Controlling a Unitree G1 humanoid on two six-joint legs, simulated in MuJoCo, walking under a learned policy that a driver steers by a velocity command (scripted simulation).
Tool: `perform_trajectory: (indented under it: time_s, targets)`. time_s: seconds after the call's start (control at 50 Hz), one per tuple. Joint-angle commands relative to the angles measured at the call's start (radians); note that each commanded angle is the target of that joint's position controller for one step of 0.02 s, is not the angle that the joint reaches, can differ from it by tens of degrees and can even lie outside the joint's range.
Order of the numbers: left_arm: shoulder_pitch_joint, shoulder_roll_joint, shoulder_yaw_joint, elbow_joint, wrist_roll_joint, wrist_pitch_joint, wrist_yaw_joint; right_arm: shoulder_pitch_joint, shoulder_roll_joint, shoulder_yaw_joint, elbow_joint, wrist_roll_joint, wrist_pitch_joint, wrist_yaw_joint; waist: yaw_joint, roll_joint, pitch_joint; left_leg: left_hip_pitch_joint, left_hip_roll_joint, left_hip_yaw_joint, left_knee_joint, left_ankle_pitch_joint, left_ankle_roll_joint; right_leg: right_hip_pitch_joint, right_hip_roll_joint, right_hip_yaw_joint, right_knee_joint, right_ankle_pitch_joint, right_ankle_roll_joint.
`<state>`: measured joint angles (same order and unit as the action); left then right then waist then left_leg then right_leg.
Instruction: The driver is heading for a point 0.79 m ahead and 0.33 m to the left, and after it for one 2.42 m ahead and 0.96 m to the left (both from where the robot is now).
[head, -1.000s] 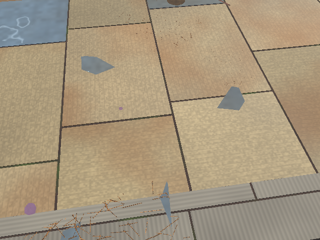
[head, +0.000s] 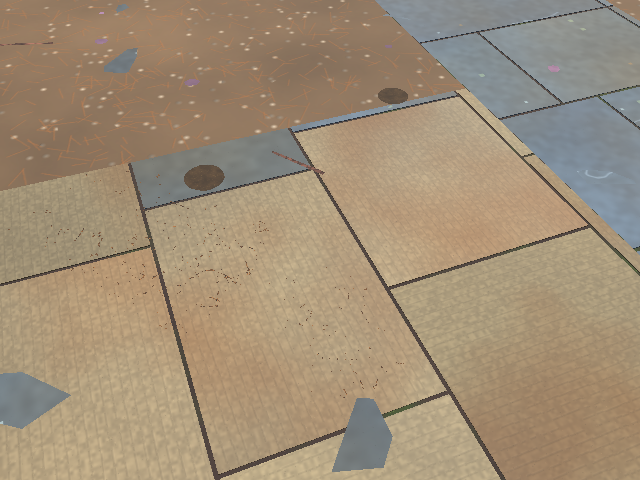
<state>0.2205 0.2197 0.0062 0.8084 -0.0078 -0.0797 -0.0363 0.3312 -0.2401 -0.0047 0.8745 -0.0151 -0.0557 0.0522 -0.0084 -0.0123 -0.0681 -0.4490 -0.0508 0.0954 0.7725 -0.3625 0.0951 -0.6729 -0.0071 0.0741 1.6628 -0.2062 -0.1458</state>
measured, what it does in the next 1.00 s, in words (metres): climbs, turning left: right foot, then left foot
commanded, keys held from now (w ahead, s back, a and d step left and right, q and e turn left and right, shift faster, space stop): w+q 1.00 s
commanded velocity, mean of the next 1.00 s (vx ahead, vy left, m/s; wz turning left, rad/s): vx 0.50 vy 0.00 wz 0.52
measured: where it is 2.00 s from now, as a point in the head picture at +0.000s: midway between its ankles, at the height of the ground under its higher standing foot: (149, 338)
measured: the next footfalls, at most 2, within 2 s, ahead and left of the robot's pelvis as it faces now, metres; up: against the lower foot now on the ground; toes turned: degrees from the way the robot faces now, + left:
right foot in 0.34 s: +0.36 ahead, -0.12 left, +0.00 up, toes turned +13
left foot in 0.84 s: +0.54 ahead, +0.23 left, +0.00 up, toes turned +32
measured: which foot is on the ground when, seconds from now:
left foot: down 0.00-0.34, up 0.36-0.82, down 0.84-1.00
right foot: up 0.00-0.32, down 0.34-0.86, up 0.88-1.00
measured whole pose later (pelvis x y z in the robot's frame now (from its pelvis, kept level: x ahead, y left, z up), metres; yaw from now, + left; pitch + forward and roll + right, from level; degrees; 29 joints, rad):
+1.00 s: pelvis +0.50 +0.13 +0.02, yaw +35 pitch +2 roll +0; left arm 0.20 0.29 0.05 0.73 0.00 -0.12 0.01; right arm 0.24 -0.28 -0.07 0.65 0.01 -0.04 0.04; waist 0.00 -0.02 0.05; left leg -0.38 -0.10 0.00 0.52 -0.17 0.10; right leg -0.50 -0.08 0.05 1.23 -0.35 0.02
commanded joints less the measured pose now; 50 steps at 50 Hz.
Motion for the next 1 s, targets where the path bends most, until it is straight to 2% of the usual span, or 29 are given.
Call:
perform_trajectory:
  time_s: [0.02,0.06,0.1,0.16,0.22,0.28,0.3,0.32,0.34,0.36,0.38,0.4,0.42,0.44,0.46,0.5,0.58,0.66,0.74,0.8,0.82,0.84,0.86,0.88,0.9,0.92,0.94,0.96,1.0]
  targets:
    - [0.068,-0.009,-0.027,-0.096,0.011,0.003,0.020,-0.097,0.017,0.012,-0.037,0.017,-0.027,0.010,0.119,0.018,0.118,-0.071,0.144,-0.272,-0.497,0.124,0.113,-0.118,-0.078,-0.023,-0.152,0.048,0.028]
    - [-0.013,0.034,-0.015,-0.126,0.040,-0.004,0.038,-0.062,-0.023,0.003,-0.040,0.015,-0.048,-0.005,0.089,0.027,0.095,-0.068,0.116,-0.233,-0.554,0.270,0.125,-0.055,-0.078,-0.080,-0.353,0.175,0.077]
    - [-0.089,0.044,-0.010,-0.145,0.038,-0.017,0.048,0.013,-0.069,-0.015,-0.035,0.022,-0.051,-0.030,0.044,0.062,0.066,0.004,0.115,-0.219,-0.577,0.345,0.126,-0.014,-0.069,-0.095,-0.574,0.256,0.118]
    - [-0.255,0.025,-0.011,-0.179,-0.005,-0.026,0.043,0.126,-0.104,-0.035,-0.037,0.034,-0.043,-0.059,-0.040,0.073,0.062,0.183,0.151,-0.271,-0.591,0.317,0.125,0.031,-0.020,-0.080,-0.932,0.261,0.173]
    - [-0.336,0.056,0.006,-0.195,-0.021,-0.039,0.022,0.155,-0.135,-0.053,-0.055,0.047,-0.018,-0.069,-0.074,0.108,0.081,0.334,0.216,-0.370,-0.540,0.221,0.134,0.039,-0.004,-0.051,-1.127,0.217,0.196]
    - [-0.305,0.107,0.033,-0.189,-0.019,-0.061,0.011,0.135,-0.144,-0.067,-0.070,0.044,-0.002,-0.078,-0.047,0.143,0.082,0.377,0.245,-0.440,-0.465,0.255,0.112,0.166,0.003,-0.025,-1.238,0.165,0.169]
    - [-0.234,0.129,0.047,-0.169,-0.016,-0.067,0.014,0.117,-0.139,-0.070,-0.080,0.039,0.002,-0.077,-0.012,0.151,0.050,0.379,0.221,-0.435,-0.395,0.340,0.097,0.263,0.014,-0.042,-1.272,0.119,0.145]
    - [-0.106,0.171,0.067,-0.139,-0.005,-0.074,0.023,0.090,-0.120,-0.065,-0.100,0.030,0.000,-0.073,0.044,0.141,-0.039,0.321,0.170,-0.403,-0.255,0.418,0.067,0.464,-0.026,-0.019,-1.264,0.124,0.103]
    - [0.090,0.242,0.087,-0.116,0.013,-0.076,0.035,0.039,-0.069,-0.048,-0.147,0.013,-0.008,-0.066,0.131,0.050,-0.200,0.152,0.105,-0.333,0.030,0.297,0.031,0.760,-0.207,0.142,-1.224,0.089,0.025]
    - [0.168,0.306,0.108,-0.105,0.022,-0.058,0.041,0.156,0.023,-0.021,-0.186,0.037,-0.026,-0.060,0.086,-0.300,-0.331,-0.253,-0.026,-0.201,0.340,-0.110,-0.040,1.124,-0.426,0.563,-1.286,-0.062,-0.137]
    - [0.148,0.199,0.086,-0.116,0.021,-0.055,0.042,0.158,-0.074,-0.041,-0.169,0.058,-0.030,-0.064,0.097,-0.253,-0.297,-0.375,0.044,-0.253,0.524,-0.172,-0.048,1.086,-0.441,0.676,-1.348,-0.207,-0.143]
    - [0.101,0.136,0.071,-0.125,0.013,-0.052,0.048,0.069,-0.136,-0.062,-0.178,0.059,-0.025,-0.064,0.102,-0.135,-0.161,-0.399,0.083,-0.255,0.572,-0.076,-0.053,0.946,-0.404,0.513,-1.360,-0.173,-0.097]
    - [0.049,0.122,0.063,-0.127,0.012,-0.049,0.049,0.017,-0.130,-0.065,-0.189,0.052,-0.021,-0.063,0.077,-0.050,-0.083,-0.355,0.119,-0.234,0.563,0.008,-0.062,0.803,-0.355,0.371,-1.379,-0.048,-0.066]
    - [0.021,0.105,0.059,-0.120,0.014,-0.046,0.046,-0.024,-0.117,-0.068,-0.204,0.043,-0.018,-0.061,0.059,-0.039,-0.017,-0.339,0.139,-0.227,0.526,0.052,-0.068,0.708,-0.309,0.279,-1.411,0.030,-0.054]
    - [0.010,0.093,0.056,-0.112,0.021,-0.046,0.044,-0.024,-0.099,-0.071,-0.211,0.045,-0.011,-0.055,0.033,-0.068,0.017,-0.303,0.161,-0.224,0.501,0.079,-0.070,0.639,-0.274,0.194,-1.437,0.083,-0.038]
    - [0.011,0.096,0.064,-0.096,0.015,-0.051,0.037,-0.019,-0.065,-0.068,-0.221,0.053,0.006,-0.047,0.015,-0.088,0.052,-0.284,0.173,-0.199,0.473,0.098,-0.075,0.575,-0.242,0.088,-1.474,0.162,-0.038]
    - [0.026,0.156,0.085,-0.066,0.018,-0.051,0.035,-0.113,-0.055,-0.063,-0.265,0.040,0.019,-0.035,0.013,-0.049,0.098,-0.336,0.185,-0.196,0.321,0.197,-0.100,0.549,-0.258,-0.032,-1.501,0.313,-0.052]
    - [0.044,0.199,0.094,-0.048,0.014,-0.040,0.042,-0.247,-0.045,-0.052,-0.293,0.039,0.008,-0.008,0.059,-0.036,0.117,-0.276,0.168,-0.126,0.061,0.379,-0.081,0.577,-0.237,-0.149,-1.500,0.315,-0.020]
    - [0.100,0.233,0.105,-0.017,-0.007,-0.021,0.045,-0.360,-0.058,-0.054,-0.343,0.045,0.008,0.010,0.089,-0.044,0.144,-0.266,0.143,-0.069,-0.080,0.337,-0.041,0.703,-0.272,-0.201,-1.462,0.384,0.009]
    - [0.097,0.274,0.118,-0.013,-0.018,0.001,0.056,-0.310,-0.107,-0.080,-0.356,0.035,0.018,0.010,0.028,-0.098,0.078,-0.109,0.052,0.010,-0.117,0.188,0.017,0.765,-0.276,-0.257,-1.287,0.812,0.043]
    - [0.085,0.286,0.122,-0.017,-0.021,0.011,0.061,-0.198,-0.139,-0.101,-0.332,0.035,0.022,0.006,-0.042,-0.100,0.018,0.036,0.007,0.031,-0.156,0.180,0.048,0.748,-0.260,-0.280,-1.131,0.917,0.058]
    - [0.084,0.266,0.114,-0.025,-0.020,0.013,0.067,-0.020,-0.201,-0.135,-0.283,0.035,0.027,-0.007,-0.127,-0.070,-0.071,0.303,-0.025,0.013,-0.212,0.243,0.086,0.627,-0.219,-0.301,-0.905,0.850,0.091]
    - [0.113,0.177,0.084,-0.057,0.025,0.004,0.064,0.099,-0.295,-0.161,-0.257,0.036,0.035,-0.031,-0.133,0.118,-0.160,0.618,0.184,-0.292,-0.193,0.330,0.150,0.316,-0.151,-0.295,-0.567,0.228,0.134]
    - [0.157,0.107,0.054,-0.122,0.024,-0.030,0.055,0.047,-0.354,-0.155,-0.292,0.036,0.018,-0.025,-0.040,0.289,-0.305,0.855,0.392,-0.903,-0.392,0.116,0.356,-0.040,0.055,-0.109,-0.250,-0.389,0.179]
    - [0.047,0.194,0.072,-0.140,-0.012,-0.063,0.040,0.071,-0.272,-0.137,-0.295,0.029,0.009,-0.019,-0.114,0.159,-0.320,0.844,0.382,-0.900,-0.469,0.042,0.312,-0.148,0.002,0.043,-0.194,-0.323,0.165]
    - [-0.005,0.198,0.070,-0.158,-0.033,-0.074,0.035,0.038,-0.223,-0.124,-0.287,0.027,0.000,-0.018,-0.098,0.129,-0.178,0.729,0.347,-0.747,-0.463,0.084,0.270,-0.195,-0.037,0.021,-0.235,-0.240,0.148]
    - [-0.008,0.186,0.066,-0.150,-0.012,-0.075,0.044,-0.030,-0.192,-0.113,-0.294,0.033,-0.005,-0.018,-0.044,0.018,-0.086,0.552,0.301,-0.625,-0.464,0.194,0.231,-0.144,-0.083,0.018,-0.324,-0.161,0.146]
    - [-0.003,0.197,0.075,-0.145,0.012,-0.068,0.051,-0.090,-0.162,-0.103,-0.305,0.030,-0.008,-0.019,-0.003,0.015,-0.049,0.421,0.264,-0.542,-0.473,0.298,0.209,-0.066,-0.113,0.018,-0.408,-0.123,0.153]
    - [0.028,0.190,0.080,-0.145,0.023,-0.040,0.050,-0.131,-0.157,-0.101,-0.311,0.015,-0.011,-0.025,0.045,0.053,-0.015,0.268,0.234,-0.493,-0.513,0.409,0.221,0.027,-0.126,0.015,-0.476,-0.106,0.173]
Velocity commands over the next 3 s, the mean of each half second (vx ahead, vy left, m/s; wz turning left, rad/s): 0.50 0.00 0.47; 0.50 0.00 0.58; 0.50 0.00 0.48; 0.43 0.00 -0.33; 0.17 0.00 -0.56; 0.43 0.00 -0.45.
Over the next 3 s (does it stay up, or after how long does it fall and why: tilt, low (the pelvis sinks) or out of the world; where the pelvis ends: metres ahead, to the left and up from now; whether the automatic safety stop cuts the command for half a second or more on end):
stays up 1.15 0.53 0.03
